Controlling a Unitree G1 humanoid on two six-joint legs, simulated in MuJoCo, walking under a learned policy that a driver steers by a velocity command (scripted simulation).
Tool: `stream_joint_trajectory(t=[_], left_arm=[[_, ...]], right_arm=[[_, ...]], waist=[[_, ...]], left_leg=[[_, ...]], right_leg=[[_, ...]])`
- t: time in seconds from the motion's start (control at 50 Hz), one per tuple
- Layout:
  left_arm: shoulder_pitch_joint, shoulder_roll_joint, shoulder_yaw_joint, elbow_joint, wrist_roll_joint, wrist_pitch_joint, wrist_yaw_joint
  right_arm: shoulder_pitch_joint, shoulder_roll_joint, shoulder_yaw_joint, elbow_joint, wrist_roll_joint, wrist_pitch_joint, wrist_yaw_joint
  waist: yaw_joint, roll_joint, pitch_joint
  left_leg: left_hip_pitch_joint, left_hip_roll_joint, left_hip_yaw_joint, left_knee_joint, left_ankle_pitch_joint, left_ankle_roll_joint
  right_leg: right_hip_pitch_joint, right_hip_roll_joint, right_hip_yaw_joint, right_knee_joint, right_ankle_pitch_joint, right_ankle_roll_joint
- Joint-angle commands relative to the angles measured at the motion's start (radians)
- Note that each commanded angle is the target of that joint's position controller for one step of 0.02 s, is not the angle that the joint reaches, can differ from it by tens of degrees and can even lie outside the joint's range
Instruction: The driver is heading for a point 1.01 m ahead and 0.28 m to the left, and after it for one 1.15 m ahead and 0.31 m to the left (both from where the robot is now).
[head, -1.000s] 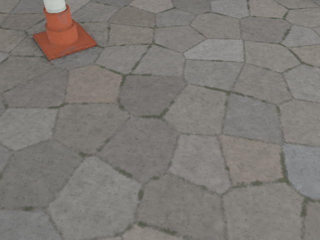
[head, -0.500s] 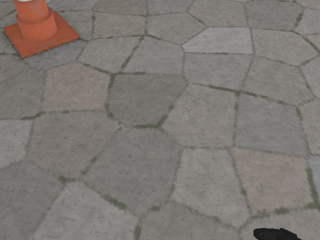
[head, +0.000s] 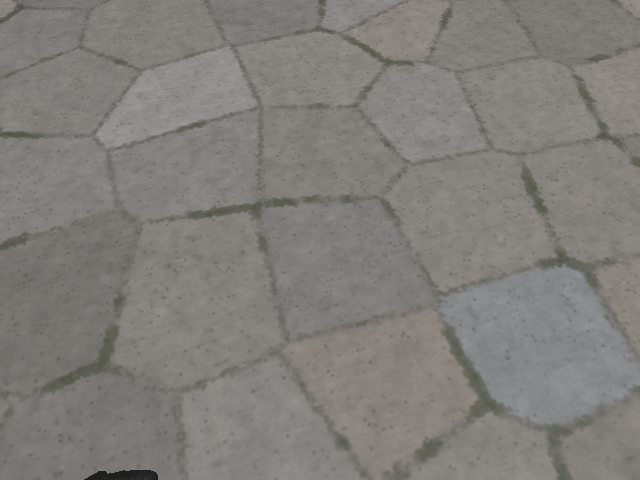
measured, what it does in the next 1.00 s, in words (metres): walks ahead, turning left: left foot, then right foot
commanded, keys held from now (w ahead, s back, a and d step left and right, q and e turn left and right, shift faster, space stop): w+q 1.00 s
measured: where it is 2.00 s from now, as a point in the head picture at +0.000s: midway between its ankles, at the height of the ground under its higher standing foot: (186, 287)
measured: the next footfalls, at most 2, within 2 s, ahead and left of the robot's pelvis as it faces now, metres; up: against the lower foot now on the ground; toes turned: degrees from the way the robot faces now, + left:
left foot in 0.44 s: +0.41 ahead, +0.16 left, +0.00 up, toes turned +11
right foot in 0.92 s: +0.72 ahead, +0.05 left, +0.00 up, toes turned +31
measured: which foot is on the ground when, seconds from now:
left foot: up 0.00-0.42, down 0.44-0.92, up 0.94-1.00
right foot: down 0.00-0.46, up 0.48-0.90, down 0.92-1.00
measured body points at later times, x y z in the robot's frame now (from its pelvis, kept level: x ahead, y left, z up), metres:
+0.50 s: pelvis +0.29 +0.06 +0.00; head +0.33 +0.07 +0.45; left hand +0.29 +0.34 -0.13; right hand +0.53 -0.15 -0.10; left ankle +0.37 +0.15 -0.72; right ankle +0.10 -0.08 -0.65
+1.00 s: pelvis +0.57 +0.09 +0.01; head +0.59 +0.10 +0.46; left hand +0.65 +0.41 -0.06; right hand +0.76 -0.12 -0.11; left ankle +0.40 +0.15 -0.65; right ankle +0.69 +0.04 -0.72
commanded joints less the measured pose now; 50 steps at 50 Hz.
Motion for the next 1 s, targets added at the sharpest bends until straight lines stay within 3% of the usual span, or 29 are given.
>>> stream_joint_trajectory(t=[0.02, 0.04, 0.08, 0.14, 0.24, 0.34, 0.4, 0.42, 0.44, 0.46, 0.48, 0.5, 0.52, 0.54, 0.56, 0.6, 0.64, 0.72, 0.76, 0.82, 0.86, 0.88, 0.9, 0.92, 0.94, 0.96, 0.98, 1.0], left_arm=[[0.094, 0.102, 0.038, -0.017, 0.007, -0.022, 0.010], [0.071, 0.085, 0.035, -0.011, 0.012, -0.034, 0.004], [0.088, 0.101, 0.041, 0.021, 0.012, -0.058, -0.002], [0.157, 0.108, 0.046, 0.073, 0.005, -0.066, 0.018], [0.201, 0.118, 0.047, 0.124, 0.004, -0.075, 0.033], [0.259, 0.126, 0.056, 0.178, 0.003, -0.059, 0.040], [0.211, 0.162, 0.064, 0.164, -0.001, -0.044, 0.056], [0.195, 0.183, 0.069, 0.159, -0.005, -0.037, 0.061], [0.171, 0.189, 0.066, 0.155, -0.013, -0.037, 0.065], [0.159, 0.168, 0.052, 0.127, 0.003, -0.045, 0.064], [0.251, 0.040, 0.006, 0.095, 0.016, -0.074, 0.036], [0.194, 0.132, 0.025, 0.091, -0.007, -0.116, 0.012], [0.102, 0.156, 0.030, 0.061, -0.035, -0.128, 0.004], [0.069, 0.135, 0.027, 0.055, -0.018, -0.130, 0.010], [0.051, 0.145, 0.039, 0.051, 0.009, -0.125, 0.025], [0.070, 0.127, 0.043, 0.031, 0.022, -0.103, 0.032], [0.058, 0.104, 0.039, 0.017, 0.022, -0.087, 0.037], [-0.092, 0.060, 0.020, -0.029, 0.023, -0.083, 0.034], [-0.136, 0.068, 0.021, -0.048, 0.011, -0.086, 0.026], [-0.177, 0.101, 0.030, -0.077, 0.001, -0.095, 0.016], [-0.153, 0.128, 0.042, -0.081, -0.004, -0.108, 0.010], [-0.100, 0.140, 0.050, -0.070, -0.005, -0.114, 0.010], [-0.012, 0.165, 0.064, -0.053, 0.003, -0.118, 0.014], [0.135, 0.214, 0.079, -0.040, 0.021, -0.119, 0.022], [0.245, 0.282, 0.094, -0.014, 0.041, -0.108, 0.023], [0.254, 0.224, 0.085, -0.013, 0.014, -0.102, 0.018], [0.211, 0.149, 0.065, -0.031, 0.009, -0.093, 0.022], [0.163, 0.129, 0.054, -0.037, 0.015, -0.082, 0.023]], right_arm=[[-0.040, -0.116, -0.034, -0.084, -0.006, -0.007, -0.019], [-0.009, -0.101, -0.035, -0.080, -0.001, 0.013, -0.023], [-0.002, -0.066, -0.035, -0.079, -0.006, 0.039, -0.027], [-0.101, -0.045, -0.031, -0.114, -0.016, 0.040, -0.025], [-0.234, -0.029, -0.024, -0.153, -0.004, 0.034, 0.005], [-0.331, -0.025, -0.015, -0.206, -0.003, 0.036, 0.040], [-0.281, -0.059, -0.028, -0.219, -0.009, 0.036, 0.061], [-0.199, -0.088, -0.044, -0.205, -0.009, 0.037, 0.060], [-0.046, -0.135, -0.069, -0.171, -0.003, 0.039, 0.051], [0.128, -0.219, -0.095, -0.141, -0.011, 0.051, 0.030], [0.122, -0.250, -0.094, -0.152, -0.002, 0.046, 0.030], [0.139, -0.179, -0.070, -0.155, -0.011, 0.053, 0.021], [0.079, -0.132, -0.059, -0.172, -0.010, 0.050, 0.016], [0.010, -0.118, -0.054, -0.188, -0.008, 0.044, 0.019], [-0.038, -0.087, -0.044, -0.201, -0.007, 0.038, 0.017], [-0.047, -0.097, -0.043, -0.215, -0.011, 0.037, 0.011], [-0.035, -0.120, -0.049, -0.221, -0.008, 0.038, 0.002], [0.004, -0.153, -0.063, -0.226, 0.001, 0.051, -0.012], [0.044, -0.149, -0.063, -0.216, 0.002, 0.058, -0.011], [0.077, -0.137, -0.063, -0.215, 0.008, 0.065, -0.013], [0.074, -0.138, -0.067, -0.224, 0.005, 0.069, -0.018], [0.059, -0.132, -0.066, -0.235, 0.004, 0.069, -0.020], [0.041, -0.107, -0.058, -0.251, -0.001, 0.064, -0.018], [0.020, -0.053, -0.040, -0.276, -0.012, 0.056, -0.012], [0.150, -0.012, -0.027, -0.298, 0.012, 0.050, -0.016], [0.179, -0.097, -0.035, -0.284, 0.020, 0.051, -0.019], [0.098, -0.155, -0.049, -0.285, 0.011, 0.060, -0.018], [0.031, -0.155, -0.052, -0.298, -0.005, 0.067, -0.018]], waist=[[0.041, -0.031, -0.147], [0.009, -0.040, -0.133], [-0.012, -0.035, -0.109], [0.017, -0.030, -0.061], [0.070, -0.060, -0.013], [0.105, -0.056, 0.045], [0.054, -0.113, -0.027], [0.006, -0.128, -0.072], [-0.077, -0.106, -0.142], [-0.135, 0.034, -0.263], [-0.041, 0.288, -0.390], [-0.088, 0.168, -0.400], [-0.086, 0.105, -0.255], [-0.039, -0.025, -0.160], [-0.009, -0.047, -0.125], [0.033, -0.014, -0.095], [0.045, 0.007, -0.069], [-0.005, 0.056, -0.041], [-0.031, 0.083, -0.049], [-0.042, 0.087, -0.051], [-0.018, 0.110, -0.055], [0.016, 0.122, -0.066], [0.063, 0.117, -0.114], [0.132, 0.037, -0.227], [0.094, -0.260, -0.341], [0.098, -0.287, -0.325], [0.123, -0.172, -0.201], [0.112, -0.096, -0.119]], left_leg=[[-0.365, 0.080, -0.053, -0.019, 0.129, 0.024], [-0.287, 0.087, -0.058, -0.054, 0.152, 0.026], [-0.260, 0.083, -0.050, -0.118, 0.215, 0.028], [-0.355, 0.075, -0.064, -0.292, 0.380, 0.025], [-0.286, 0.006, -0.036, -0.604, 0.632, 0.052], [-0.372, -0.023, -0.006, -0.698, 0.487, 0.085], [-0.195, -0.097, 0.093, -0.706, 0.313, 0.131], [-0.083, -0.134, 0.118, -0.723, 0.276, 0.152], [0.148, -0.153, 0.102, -0.799, 0.370, 0.186], [0.499, 0.027, -0.173, -0.784, 0.470, 0.264], [0.827, 0.268, -0.752, -0.927, 0.311, 0.483], [0.848, 0.239, -0.755, -0.985, 0.184, 0.430], [0.742, 0.202, -0.589, -0.984, 0.241, 0.383], [0.572, 0.161, -0.485, -1.001, 0.360, 0.351], [0.452, 0.126, -0.406, -1.012, 0.473, 0.327], [0.323, 0.096, -0.373, -1.045, 0.554, 0.333], [0.241, 0.080, -0.328, -1.058, 0.596, 0.327], [0.112, -0.012, -0.238, -1.038, 0.541, 0.257], [0.111, -0.016, -0.261, -1.018, 0.479, 0.234], [0.199, 0.016, -0.360, -0.951, 0.375, 0.220], [0.249, 0.036, -0.424, -0.890, 0.354, 0.209], [0.247, 0.023, -0.433, -0.846, 0.372, 0.194], [0.215, -0.015, -0.406, -0.750, 0.419, 0.166], [0.091, -0.069, -0.328, -0.502, 0.328, 0.129], [-0.243, -0.201, -0.188, -0.200, -0.100, 0.059], [-0.392, -0.123, -0.181, -0.028, -0.171, 0.041], [-0.436, -0.083, -0.176, 0.036, -0.073, 0.028], [-0.412, -0.051, -0.138, 0.030, 0.004, 0.023]], right_leg=[[0.438, -0.295, 0.348, -0.318, 0.325, -0.183], [0.348, -0.275, 0.305, -0.349, 0.324, -0.169], [0.277, -0.266, 0.227, -0.397, 0.377, -0.161], [0.326, -0.264, 0.148, -0.435, 0.425, -0.133], [0.373, -0.247, 0.023, -0.462, 0.349, -0.069], [0.592, -0.320, -0.008, -0.394, 0.463, -0.057], [0.626, -0.320, -0.058, -0.234, 0.902, -0.027], [0.620, -0.305, -0.075, -0.116, 1.039, -0.015], [0.539, -0.271, -0.101, 0.077, 1.018, 0.015], [0.260, -0.209, -0.121, 0.416, 0.643, 0.054], [-0.164, 0.027, 0.011, 0.786, -0.319, 0.113], [-0.287, -0.034, 0.176, 0.848, -0.315, 0.073], [-0.349, -0.083, 0.154, 0.792, -0.243, 0.057], [-0.306, -0.125, 0.140, 0.678, -0.181, 0.057], [-0.232, -0.154, 0.123, 0.580, -0.143, 0.073], [-0.156, -0.163, 0.109, 0.507, -0.130, 0.106], [-0.152, -0.163, 0.083, 0.396, -0.101, 0.136], [-0.037, -0.102, 0.047, 0.064, 0.180, 0.152], [0.018, -0.069, 0.050, -0.029, 0.270, 0.151], [0.029, -0.054, 0.089, -0.119, 0.227, 0.135], [0.071, -0.052, 0.101, -0.162, 0.152, 0.110], [0.145, -0.051, 0.093, -0.198, 0.147, 0.090], [0.288, -0.080, 0.098, -0.212, 0.151, 0.059], [0.533, -0.230, 0.225, -0.184, 0.136, -0.005], [0.843, -0.460, 0.635, -0.240, 0.001, -0.175], [0.847, -0.520, 0.822, -0.288, -0.232, -0.205], [0.740, -0.470, 0.684, -0.308, -0.269, -0.161], [0.613, -0.421, 0.541, -0.322, -0.177, -0.121]])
